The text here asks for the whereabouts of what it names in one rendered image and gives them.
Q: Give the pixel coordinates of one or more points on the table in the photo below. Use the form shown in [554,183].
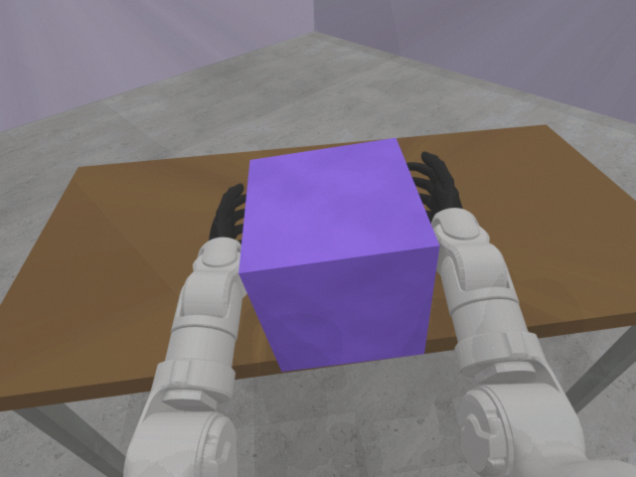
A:
[90,313]

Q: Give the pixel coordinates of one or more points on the left robot upper arm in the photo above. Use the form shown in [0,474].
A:
[184,444]

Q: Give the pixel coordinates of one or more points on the right robot upper arm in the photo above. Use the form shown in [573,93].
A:
[527,430]

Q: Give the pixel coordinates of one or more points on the carton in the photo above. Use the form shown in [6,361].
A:
[338,256]

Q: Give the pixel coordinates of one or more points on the left robot hand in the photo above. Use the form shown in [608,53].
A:
[223,225]

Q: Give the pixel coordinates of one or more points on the right robot hand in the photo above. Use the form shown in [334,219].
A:
[441,187]

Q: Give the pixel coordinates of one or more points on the left robot forearm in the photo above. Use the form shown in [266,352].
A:
[197,373]

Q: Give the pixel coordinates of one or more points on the right robot forearm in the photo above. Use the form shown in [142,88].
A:
[494,344]

